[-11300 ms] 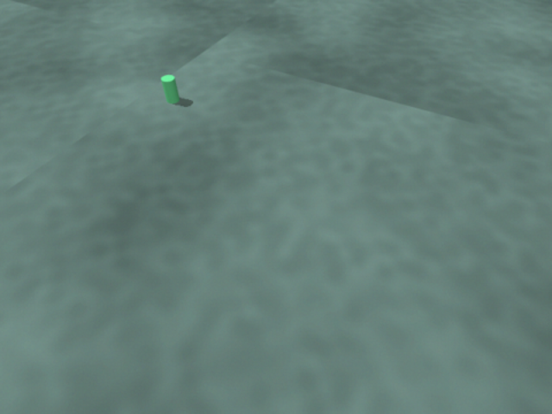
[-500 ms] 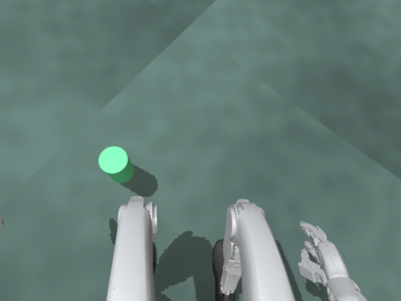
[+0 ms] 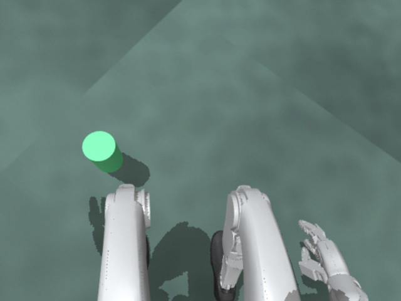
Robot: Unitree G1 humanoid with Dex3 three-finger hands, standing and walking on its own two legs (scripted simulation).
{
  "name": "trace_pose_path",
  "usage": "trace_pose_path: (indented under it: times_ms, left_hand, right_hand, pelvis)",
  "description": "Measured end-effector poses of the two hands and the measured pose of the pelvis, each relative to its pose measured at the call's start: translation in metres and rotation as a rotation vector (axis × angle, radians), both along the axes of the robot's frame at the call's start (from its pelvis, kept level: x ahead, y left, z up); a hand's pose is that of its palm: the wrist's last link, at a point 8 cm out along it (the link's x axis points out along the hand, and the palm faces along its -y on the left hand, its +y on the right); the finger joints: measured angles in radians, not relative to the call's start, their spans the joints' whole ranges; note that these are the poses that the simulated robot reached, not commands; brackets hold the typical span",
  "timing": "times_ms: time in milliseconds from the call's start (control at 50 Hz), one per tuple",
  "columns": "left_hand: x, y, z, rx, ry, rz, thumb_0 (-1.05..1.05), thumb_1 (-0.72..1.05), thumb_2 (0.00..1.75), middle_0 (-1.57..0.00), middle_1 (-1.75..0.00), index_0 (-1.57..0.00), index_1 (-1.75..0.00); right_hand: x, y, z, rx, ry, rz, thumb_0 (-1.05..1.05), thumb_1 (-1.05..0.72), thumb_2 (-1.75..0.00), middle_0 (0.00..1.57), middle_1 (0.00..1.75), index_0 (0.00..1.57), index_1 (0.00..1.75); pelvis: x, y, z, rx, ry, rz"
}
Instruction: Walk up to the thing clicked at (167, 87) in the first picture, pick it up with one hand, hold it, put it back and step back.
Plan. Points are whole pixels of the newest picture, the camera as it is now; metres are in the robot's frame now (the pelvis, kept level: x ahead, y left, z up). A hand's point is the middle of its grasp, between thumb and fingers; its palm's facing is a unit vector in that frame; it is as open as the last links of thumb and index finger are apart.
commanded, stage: go down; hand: left
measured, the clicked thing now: (104, 153) +0.44 +0.25 -0.34
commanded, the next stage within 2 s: approach in 0.64 s
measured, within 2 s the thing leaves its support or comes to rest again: neither
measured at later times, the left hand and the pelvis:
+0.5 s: hand out of the picture +0.35 +0.43 -0.03, palm faces +0.22 -0.97 -0.08, open 17.7 cm; pelvis +0.00 +0.00 -0.03, yaw -1 degrees
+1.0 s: hand out of the picture +0.36 +0.43 -0.07, palm faces +0.25 -0.97 -0.03, open 17.7 cm; pelvis -0.01 +0.00 -0.06, yaw -3 degrees
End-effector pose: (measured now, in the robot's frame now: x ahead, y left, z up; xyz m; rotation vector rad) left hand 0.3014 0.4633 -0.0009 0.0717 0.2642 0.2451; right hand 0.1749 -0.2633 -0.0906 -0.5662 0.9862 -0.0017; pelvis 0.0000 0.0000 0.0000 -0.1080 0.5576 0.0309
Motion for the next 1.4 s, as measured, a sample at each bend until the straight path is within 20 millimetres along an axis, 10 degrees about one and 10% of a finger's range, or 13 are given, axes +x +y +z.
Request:
trace_pose_path:
  times_ms: [900,1400]
  left_hand:
    - [0.024,0.02,-0.032,-0.015,-0.128,-0.006,-0.01,-0.61,0.02,-0.06,-0.08,-0.06,-0.08]
    - [0.047,-0.067,-0.253,-0.119,-0.123,-0.065,-0.01,-0.61,0.04,-0.06,-0.12,-0.07,-0.11]
  right_hand:
    - [-0.017,0.001,-0.031,-0.034,0.052,0.037,0.0,-0.9,-0.9,0.2,0.3,0.21,0.3]
    - [-0.017,0.009,-0.075,-0.215,0.201,0.25,0.0,-0.9,-0.89,0.2,0.3,0.21,0.3]
  pelvis:
    - [-0.005,0.005,-0.042,-0.027,-0.025,-0.015]
    - [-0.008,0.011,-0.122,-0.104,-0.213,-0.085]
